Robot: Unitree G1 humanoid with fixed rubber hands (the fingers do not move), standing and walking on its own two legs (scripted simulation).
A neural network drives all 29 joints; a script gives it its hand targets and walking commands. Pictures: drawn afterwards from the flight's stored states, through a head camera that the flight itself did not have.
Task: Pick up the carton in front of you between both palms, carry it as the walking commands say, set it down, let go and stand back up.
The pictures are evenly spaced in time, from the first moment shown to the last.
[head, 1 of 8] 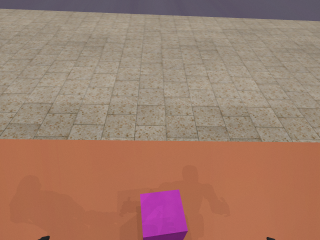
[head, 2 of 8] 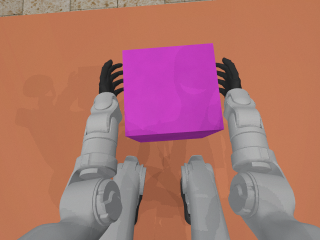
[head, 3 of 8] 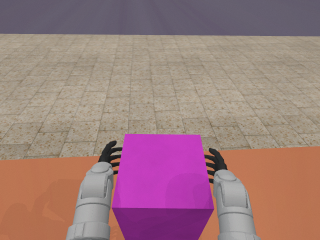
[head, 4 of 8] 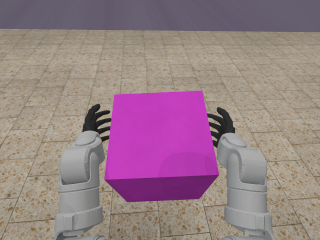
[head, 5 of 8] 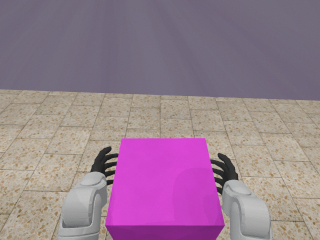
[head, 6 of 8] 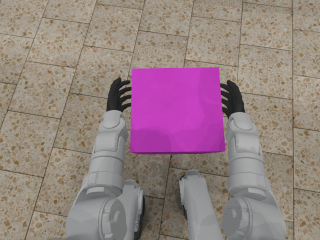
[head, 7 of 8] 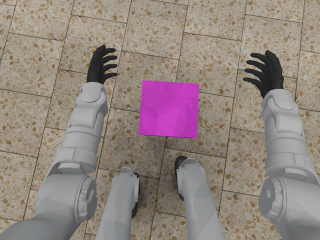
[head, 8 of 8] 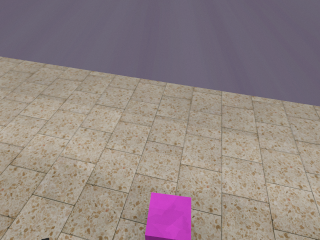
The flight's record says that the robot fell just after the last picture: no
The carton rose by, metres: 0.67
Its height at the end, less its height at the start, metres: -0.15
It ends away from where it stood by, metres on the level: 2.74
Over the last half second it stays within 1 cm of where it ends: yes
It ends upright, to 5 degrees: yes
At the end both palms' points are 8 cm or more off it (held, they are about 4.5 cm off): yes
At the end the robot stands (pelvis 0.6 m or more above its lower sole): yes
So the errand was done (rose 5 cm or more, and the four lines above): yes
